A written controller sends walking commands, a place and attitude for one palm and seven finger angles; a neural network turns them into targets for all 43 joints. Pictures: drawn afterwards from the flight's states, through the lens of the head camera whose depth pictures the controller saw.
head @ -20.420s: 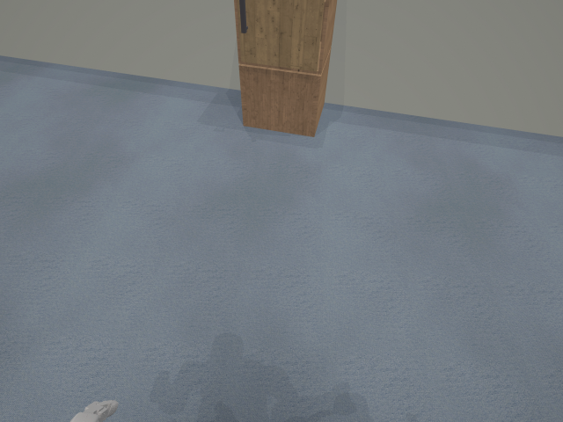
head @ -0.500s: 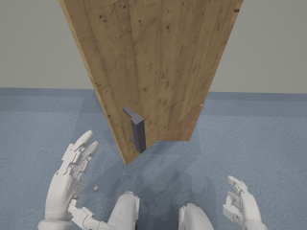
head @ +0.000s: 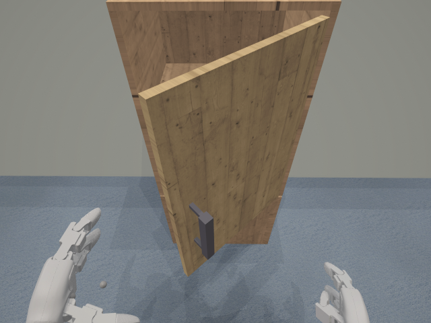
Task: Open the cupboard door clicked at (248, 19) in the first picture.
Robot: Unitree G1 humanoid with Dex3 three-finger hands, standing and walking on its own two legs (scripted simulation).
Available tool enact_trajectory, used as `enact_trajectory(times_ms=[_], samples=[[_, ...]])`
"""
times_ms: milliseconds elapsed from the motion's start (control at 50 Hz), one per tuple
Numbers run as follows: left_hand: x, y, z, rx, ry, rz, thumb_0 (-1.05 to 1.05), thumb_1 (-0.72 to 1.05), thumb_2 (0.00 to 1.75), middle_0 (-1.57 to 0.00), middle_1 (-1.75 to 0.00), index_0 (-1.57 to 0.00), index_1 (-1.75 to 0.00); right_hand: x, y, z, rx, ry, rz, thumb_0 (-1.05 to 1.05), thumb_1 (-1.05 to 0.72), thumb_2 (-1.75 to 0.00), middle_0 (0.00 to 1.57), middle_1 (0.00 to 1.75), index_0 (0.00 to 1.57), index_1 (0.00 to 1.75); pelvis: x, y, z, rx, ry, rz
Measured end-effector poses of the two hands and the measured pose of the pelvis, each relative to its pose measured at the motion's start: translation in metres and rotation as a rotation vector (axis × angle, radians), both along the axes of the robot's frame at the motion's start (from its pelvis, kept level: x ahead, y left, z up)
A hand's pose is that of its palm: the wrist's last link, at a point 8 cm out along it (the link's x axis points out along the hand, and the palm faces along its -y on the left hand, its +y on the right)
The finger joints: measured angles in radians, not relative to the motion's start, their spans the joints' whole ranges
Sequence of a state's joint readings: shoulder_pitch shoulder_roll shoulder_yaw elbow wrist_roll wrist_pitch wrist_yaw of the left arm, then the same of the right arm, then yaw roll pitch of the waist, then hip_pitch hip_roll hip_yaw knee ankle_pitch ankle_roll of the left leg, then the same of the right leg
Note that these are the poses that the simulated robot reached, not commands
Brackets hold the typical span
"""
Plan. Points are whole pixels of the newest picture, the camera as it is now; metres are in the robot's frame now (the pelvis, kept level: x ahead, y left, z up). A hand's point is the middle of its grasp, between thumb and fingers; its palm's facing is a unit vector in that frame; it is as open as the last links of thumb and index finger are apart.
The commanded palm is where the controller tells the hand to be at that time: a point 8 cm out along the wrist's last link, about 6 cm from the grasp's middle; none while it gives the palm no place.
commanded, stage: draw the hand back to the body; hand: left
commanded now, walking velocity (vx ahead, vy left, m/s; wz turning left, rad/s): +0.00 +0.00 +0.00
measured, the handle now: (201, 231) +0.32 +0.06 -0.04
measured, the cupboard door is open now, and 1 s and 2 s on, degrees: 43 43 43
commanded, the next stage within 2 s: step back with the hand held close in 0.92 s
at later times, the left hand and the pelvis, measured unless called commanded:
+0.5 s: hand (27, 210) +0.21 +0.25 +0.20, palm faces +0.42 -0.80 -0.42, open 9.6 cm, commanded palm +0.16 +0.30 +0.23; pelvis +0.03 +0.00 +0.05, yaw +0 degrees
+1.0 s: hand (23, 202) +0.21 +0.25 +0.22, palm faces +0.45 -0.80 -0.40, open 7.4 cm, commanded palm +0.16 +0.29 +0.23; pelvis +0.02 -0.01 +0.06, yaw -1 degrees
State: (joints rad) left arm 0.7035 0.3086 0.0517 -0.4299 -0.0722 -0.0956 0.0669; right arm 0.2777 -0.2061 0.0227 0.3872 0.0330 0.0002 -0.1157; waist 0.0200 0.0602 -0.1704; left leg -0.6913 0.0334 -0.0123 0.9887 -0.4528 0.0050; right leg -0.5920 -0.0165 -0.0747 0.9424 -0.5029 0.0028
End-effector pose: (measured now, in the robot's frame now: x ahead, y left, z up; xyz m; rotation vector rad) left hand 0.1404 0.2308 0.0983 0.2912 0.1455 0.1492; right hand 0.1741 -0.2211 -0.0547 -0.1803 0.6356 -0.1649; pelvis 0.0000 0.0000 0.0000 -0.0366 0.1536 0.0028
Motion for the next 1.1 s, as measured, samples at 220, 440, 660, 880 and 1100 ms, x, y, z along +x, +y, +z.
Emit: enact_trajectory(times_ms=[220, 440, 660, 880, 1100], samples=[[0.009, 0.034, 0.050, 0.123, -0.047, 0.170, 0.00, 0.04, 0.53, -0.18, -0.30, -0.18, -0.30, 0.012, 0.017, 0.017, 0.010, 0.000, 0.066, 0.01, -0.90, -0.90, 0.20, 0.30, 0.20, 0.30, 0.014, 0.005, 0.027, 0.014, -0.089, 0.003], [0.026, 0.053, 0.108, 0.202, -0.218, 0.209, 0.00, 0.42, 0.69, -0.19, -0.30, -0.20, -0.30, 0.028, 0.013, 0.034, 0.005, -0.029, 0.090, 0.01, -0.90, -0.90, 0.20, 0.30, 0.20, 0.30, 0.025, 0.003, 0.044, 0.024, -0.157, -0.007], [0.032, 0.065, 0.144, 0.240, -0.332, 0.264, 0.01, 0.77, 0.85, -0.21, -0.30, -0.21, -0.30, 0.034, 0.002, 0.040, 0.002, -0.017, 0.098, 0.01, -0.90, -0.90, 0.20, 0.30, 0.20, 0.30, 0.025, -0.002, 0.054, 0.028, -0.193, -0.017], [0.028, 0.053, 0.128, 0.198, -0.264, 0.239, 0.02, 0.87, 0.89, -0.21, -0.31, -0.21, -0.30, 0.026, -0.008, 0.040, -0.018, 0.017, 0.088, 0.01, -0.90, -0.90, 0.20, 0.30, 0.20, 0.30, 0.024, -0.009, 0.058, 0.029, -0.215, -0.019], [0.029, 0.057, 0.136, 0.224, -0.293, 0.246, 0.01, 0.89, 0.90, -0.21, -0.31, -0.21, -0.30, 0.023, -0.009, 0.039, 0.000, 0.023, 0.083, 0.01, -0.90, -0.90, 0.20, 0.30, 0.20, 0.30, 0.017, -0.011, 0.060, 0.024, -0.216, -0.015]])
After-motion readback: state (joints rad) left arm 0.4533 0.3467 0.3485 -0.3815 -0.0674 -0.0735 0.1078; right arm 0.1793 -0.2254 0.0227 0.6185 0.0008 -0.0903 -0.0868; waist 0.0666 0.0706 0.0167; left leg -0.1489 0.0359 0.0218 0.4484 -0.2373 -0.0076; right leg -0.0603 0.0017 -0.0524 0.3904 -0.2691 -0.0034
